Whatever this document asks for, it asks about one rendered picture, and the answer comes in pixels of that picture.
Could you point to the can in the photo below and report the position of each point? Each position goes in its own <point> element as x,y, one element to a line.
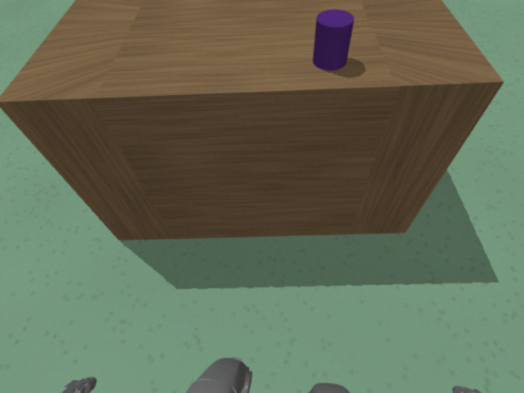
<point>332,39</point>

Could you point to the left robot hand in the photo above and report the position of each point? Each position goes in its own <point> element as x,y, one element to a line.
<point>85,385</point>

